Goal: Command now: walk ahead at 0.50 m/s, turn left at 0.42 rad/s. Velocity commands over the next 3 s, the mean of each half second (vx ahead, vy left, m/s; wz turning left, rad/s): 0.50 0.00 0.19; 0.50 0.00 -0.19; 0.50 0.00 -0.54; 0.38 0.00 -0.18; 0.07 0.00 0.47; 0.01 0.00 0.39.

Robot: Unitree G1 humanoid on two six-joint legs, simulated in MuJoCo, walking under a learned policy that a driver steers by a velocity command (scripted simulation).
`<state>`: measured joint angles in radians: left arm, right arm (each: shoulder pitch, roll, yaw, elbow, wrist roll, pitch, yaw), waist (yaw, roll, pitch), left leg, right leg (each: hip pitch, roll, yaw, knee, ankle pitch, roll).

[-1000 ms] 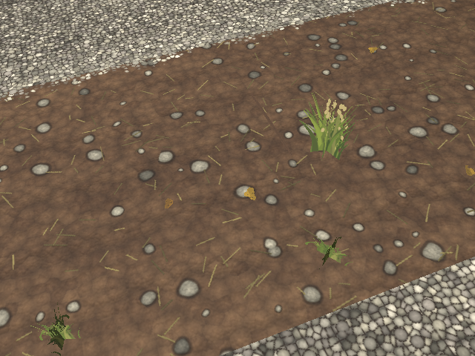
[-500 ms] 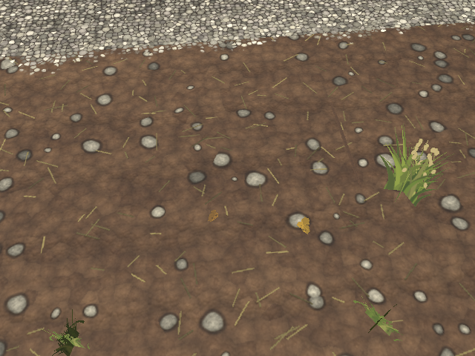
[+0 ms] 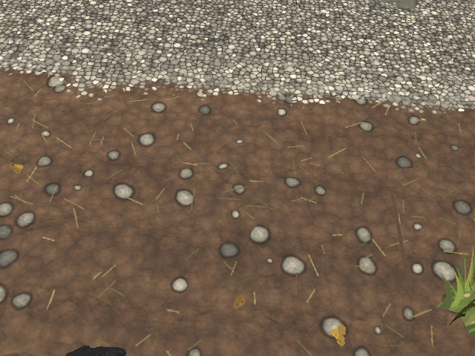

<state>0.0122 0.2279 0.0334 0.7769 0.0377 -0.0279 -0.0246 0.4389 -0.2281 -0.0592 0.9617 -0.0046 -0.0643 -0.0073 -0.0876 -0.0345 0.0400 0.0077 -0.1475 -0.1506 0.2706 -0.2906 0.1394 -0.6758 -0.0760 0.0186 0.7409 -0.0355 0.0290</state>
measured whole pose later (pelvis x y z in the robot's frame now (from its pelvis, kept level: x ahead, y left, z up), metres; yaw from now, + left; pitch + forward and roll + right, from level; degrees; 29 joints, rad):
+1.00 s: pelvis +0.53 +0.03 +0.01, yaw -4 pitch +0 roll +1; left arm 0.23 0.25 0.06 0.88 0.03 -0.01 -0.04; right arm 0.39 -0.22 -0.04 0.95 -0.01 -0.10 -0.01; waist -0.01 -0.05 0.03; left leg -0.03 -0.05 0.20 0.23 -0.22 0.08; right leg -0.67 -0.09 0.01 1.00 -0.09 -0.05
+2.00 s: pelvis +1.03 -0.09 +0.00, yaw -25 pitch +0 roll -1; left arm 0.19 0.27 0.03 0.80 0.04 -0.02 0.00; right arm 0.28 -0.24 -0.03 0.84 0.00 -0.05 0.02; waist -0.01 -0.04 0.09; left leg -0.28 -0.08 -0.01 0.38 -0.10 0.09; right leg -0.49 0.02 0.04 1.07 -0.37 0.01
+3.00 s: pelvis +1.02 -0.10 +0.01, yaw +4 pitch -1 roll -1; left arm 0.26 0.29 0.05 0.81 0.02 0.07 0.00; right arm 0.16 -0.23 -0.01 0.75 -0.01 0.02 -0.01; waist 0.03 -0.05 0.06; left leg -0.16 -0.05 -0.01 0.38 -0.21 0.07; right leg -0.36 -0.03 -0.01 0.87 -0.40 0.03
